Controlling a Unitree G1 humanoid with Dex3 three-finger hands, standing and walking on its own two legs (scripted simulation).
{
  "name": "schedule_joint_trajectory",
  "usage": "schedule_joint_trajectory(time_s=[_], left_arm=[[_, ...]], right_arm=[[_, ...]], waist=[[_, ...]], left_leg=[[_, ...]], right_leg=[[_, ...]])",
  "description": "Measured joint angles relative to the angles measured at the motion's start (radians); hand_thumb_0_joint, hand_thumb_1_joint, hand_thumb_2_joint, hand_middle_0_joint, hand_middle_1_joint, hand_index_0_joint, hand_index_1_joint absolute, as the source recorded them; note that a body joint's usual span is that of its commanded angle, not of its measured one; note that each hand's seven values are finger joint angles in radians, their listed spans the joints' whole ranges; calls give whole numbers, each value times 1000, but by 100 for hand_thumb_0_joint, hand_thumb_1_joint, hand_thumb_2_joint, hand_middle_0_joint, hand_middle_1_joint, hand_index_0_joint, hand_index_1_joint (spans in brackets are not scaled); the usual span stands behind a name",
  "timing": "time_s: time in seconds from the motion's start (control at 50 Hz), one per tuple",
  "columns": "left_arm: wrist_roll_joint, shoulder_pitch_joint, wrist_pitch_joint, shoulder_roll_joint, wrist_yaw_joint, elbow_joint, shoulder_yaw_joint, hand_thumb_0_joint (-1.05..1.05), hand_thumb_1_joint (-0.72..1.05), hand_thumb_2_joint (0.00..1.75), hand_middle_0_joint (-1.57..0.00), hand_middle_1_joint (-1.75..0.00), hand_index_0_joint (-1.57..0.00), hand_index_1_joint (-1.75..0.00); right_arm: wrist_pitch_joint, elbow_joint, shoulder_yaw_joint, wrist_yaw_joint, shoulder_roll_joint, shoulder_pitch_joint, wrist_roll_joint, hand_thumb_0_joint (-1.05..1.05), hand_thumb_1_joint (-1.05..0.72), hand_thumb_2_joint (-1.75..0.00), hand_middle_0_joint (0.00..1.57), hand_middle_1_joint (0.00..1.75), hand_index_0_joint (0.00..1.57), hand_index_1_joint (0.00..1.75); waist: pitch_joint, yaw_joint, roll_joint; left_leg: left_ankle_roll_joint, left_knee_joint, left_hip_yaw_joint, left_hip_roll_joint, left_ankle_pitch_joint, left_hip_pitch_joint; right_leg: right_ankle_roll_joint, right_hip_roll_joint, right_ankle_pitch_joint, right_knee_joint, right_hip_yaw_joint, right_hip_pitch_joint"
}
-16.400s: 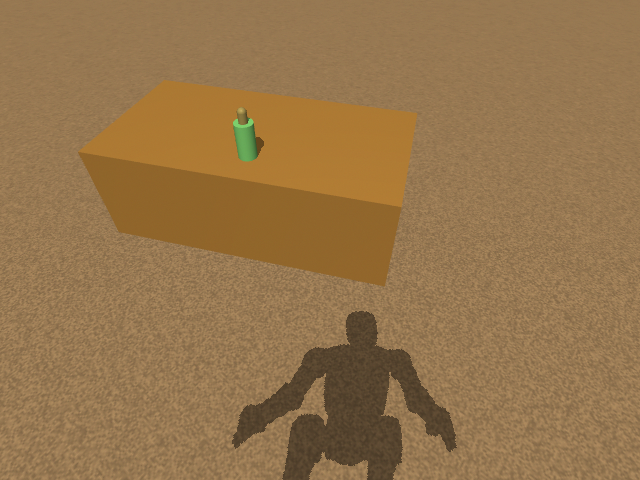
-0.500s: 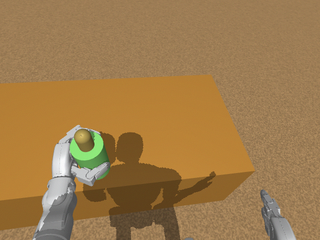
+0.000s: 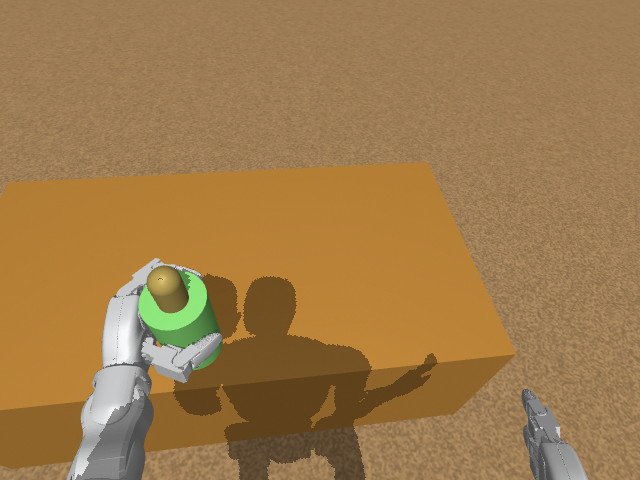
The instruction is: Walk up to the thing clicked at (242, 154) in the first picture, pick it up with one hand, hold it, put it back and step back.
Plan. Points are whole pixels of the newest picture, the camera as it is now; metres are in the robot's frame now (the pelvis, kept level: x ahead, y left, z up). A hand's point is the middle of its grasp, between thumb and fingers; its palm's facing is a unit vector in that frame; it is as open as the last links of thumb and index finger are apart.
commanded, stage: hold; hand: left
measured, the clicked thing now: (181, 315) +0.33 +0.16 +0.05
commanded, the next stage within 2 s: none
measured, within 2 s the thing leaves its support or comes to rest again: neither
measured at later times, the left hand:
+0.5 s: hand (177, 326) +0.32 +0.17 +0.05, palm faces +0.12 -0.99 -0.02, open 9.9 cm
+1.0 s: hand (174, 321) +0.32 +0.17 +0.06, palm faces +0.13 -0.99 -0.01, open 9.9 cm
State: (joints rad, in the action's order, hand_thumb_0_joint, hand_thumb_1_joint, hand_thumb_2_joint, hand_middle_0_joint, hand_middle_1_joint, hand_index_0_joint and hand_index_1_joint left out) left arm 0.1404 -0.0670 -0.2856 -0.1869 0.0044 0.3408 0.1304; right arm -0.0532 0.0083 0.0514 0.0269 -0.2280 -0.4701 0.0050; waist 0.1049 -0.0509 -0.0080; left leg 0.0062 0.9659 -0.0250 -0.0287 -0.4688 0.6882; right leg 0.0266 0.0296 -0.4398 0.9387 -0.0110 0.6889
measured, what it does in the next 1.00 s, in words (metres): stands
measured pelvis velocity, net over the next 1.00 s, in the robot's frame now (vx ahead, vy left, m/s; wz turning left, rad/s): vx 0.00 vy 0.00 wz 0.00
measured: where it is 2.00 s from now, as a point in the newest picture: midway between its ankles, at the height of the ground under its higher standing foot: outside the picture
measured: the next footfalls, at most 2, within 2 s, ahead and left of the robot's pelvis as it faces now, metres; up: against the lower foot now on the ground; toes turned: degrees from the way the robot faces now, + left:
none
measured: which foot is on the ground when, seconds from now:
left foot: down 0.00-1.00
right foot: down 0.00-1.00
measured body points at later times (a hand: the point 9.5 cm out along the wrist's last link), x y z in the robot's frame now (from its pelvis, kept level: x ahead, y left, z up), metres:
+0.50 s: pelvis +0.00 +0.00 +0.01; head +0.04 +0.01 +0.45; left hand +0.30 +0.22 +0.05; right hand +0.16 -0.25 -0.02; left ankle +0.01 +0.11 -0.68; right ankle +0.01 -0.14 -0.68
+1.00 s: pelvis +0.00 +0.00 +0.01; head +0.03 +0.01 +0.46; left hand +0.31 +0.22 +0.06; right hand +0.16 -0.25 -0.02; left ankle +0.01 +0.11 -0.68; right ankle +0.01 -0.14 -0.68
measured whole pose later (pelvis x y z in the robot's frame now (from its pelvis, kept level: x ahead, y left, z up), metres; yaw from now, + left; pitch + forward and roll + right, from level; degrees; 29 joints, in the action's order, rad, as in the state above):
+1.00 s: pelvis +0.00 +0.00 +0.01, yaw +0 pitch +9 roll -1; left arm 0.15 -0.06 -0.26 -0.18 0.00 0.31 0.13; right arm 0.01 0.14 0.05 0.04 -0.22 -0.42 0.01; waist 0.09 -0.04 0.00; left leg 0.01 0.92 -0.02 -0.02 -0.44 0.63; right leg 0.03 0.03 -0.42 0.90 -0.01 0.63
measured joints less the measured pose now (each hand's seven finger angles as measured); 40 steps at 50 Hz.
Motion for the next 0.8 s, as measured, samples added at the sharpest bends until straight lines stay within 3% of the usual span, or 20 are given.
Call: schedule_joint_trajectory(time_s=[0.4,0.68,0.8], left_arm=[[12,50,45,7,1,-63,-3,1,-45,118,-66,-106,-76,-111],[10,20,21,7,2,-18,10,1,-45,118,-66,-106,-76,-111],[10,48,15,12,2,-48,-6,1,-45,117,-66,-106,-76,-111]], right_arm=[[21,55,2,10,5,10,7,-1,53,-6,6,5,6,5],[46,94,7,11,3,30,1,-1,53,-6,6,6,6,5],[56,110,9,13,3,24,-2,-1,53,-6,5,5,6,5]], waist=[[-4,13,5],[-23,7,-2],[-20,12,3]], left_leg=[[-1,-35,0,2,11,-51],[-1,-36,0,2,24,-43],[-1,-35,0,1,22,-43]], right_leg=[[-1,1,9,-33,0,-51],[-2,1,21,-32,0,-41],[-1,0,22,-35,0,-44]])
